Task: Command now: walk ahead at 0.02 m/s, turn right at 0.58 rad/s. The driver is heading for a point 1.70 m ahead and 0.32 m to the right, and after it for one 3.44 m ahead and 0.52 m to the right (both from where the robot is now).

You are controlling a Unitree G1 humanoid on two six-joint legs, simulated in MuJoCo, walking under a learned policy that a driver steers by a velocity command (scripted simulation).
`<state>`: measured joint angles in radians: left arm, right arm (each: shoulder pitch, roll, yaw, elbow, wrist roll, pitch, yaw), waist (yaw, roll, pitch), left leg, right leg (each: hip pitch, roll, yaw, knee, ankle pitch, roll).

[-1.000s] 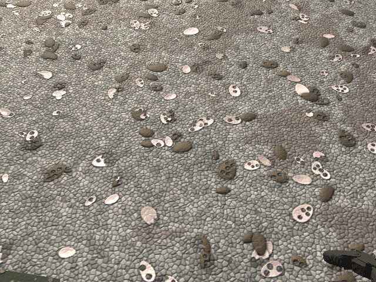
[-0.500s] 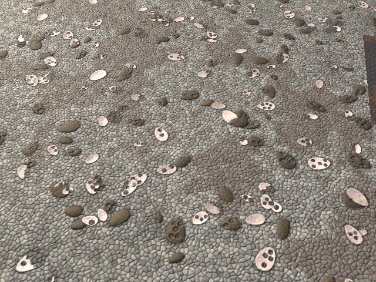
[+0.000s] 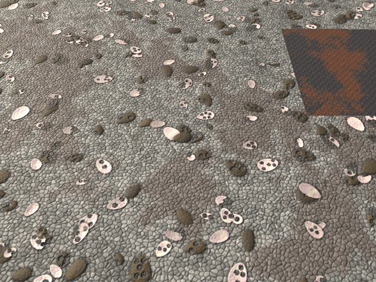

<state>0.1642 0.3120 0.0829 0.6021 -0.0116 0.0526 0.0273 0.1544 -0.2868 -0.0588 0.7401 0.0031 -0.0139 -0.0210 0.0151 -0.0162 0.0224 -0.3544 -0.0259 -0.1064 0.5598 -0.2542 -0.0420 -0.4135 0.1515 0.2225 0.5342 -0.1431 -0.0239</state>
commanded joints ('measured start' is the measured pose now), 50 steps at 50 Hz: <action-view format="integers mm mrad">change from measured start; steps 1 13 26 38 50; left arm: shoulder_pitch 35 -43 33 53 -92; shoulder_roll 68 62 175 151 100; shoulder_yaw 20 15 46 11 -1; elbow -74 -89 -73 -2 -32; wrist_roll -6 -10 20 21 -11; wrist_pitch -5 2 -48 -53 -160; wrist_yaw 1 -19 -20 -15 -42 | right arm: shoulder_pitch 52 16 -76 -65 256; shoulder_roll -223 -164 -143 -115 -162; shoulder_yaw -64 -51 -57 -24 -31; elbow -60 -89 -108 -90 -23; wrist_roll -27 -17 -4 21 2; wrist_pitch -16 26 16 -4 -80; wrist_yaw -3 -29 -17 28 38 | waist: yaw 9 -68 6 54 -79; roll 123 203 -118 -165 145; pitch -131 -84 -101 -22 59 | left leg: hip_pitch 240 313 -338 -118 442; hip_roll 294 301 77 64 325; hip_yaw -246 -6 35 116 -479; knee -248 -220 615 178 -378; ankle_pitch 137 383 -265 -106 -270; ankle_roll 146 258 -22 11 333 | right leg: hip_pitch -77 -170 347 221 -484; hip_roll -68 -166 -415 -373 -180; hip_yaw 76 -200 140 141 -136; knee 138 415 -186 -310 541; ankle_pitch -340 -264 320 -398 -260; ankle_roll -32 135 -242 -206 -4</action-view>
